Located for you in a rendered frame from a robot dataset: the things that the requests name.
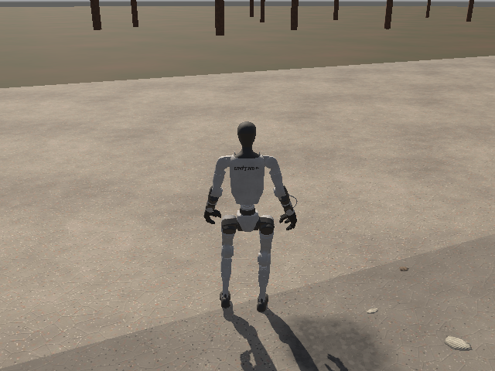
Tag left robot thigh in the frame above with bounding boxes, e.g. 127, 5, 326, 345
221, 215, 237, 258

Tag right robot thigh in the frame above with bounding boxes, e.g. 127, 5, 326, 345
258, 215, 275, 267

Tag robot right hand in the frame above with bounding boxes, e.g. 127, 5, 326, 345
279, 212, 297, 230

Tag robot left hand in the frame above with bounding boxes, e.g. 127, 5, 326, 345
204, 209, 221, 224

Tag robot thigh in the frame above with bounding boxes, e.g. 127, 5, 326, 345
221, 215, 237, 258
258, 215, 275, 267

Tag robot right upper arm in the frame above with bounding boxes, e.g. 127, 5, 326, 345
263, 155, 286, 198

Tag right robot forearm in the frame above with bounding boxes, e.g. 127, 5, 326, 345
278, 186, 295, 216

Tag left robot forearm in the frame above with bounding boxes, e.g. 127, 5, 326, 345
205, 186, 219, 213

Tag robot left upper arm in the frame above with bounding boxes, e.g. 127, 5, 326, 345
210, 155, 231, 198

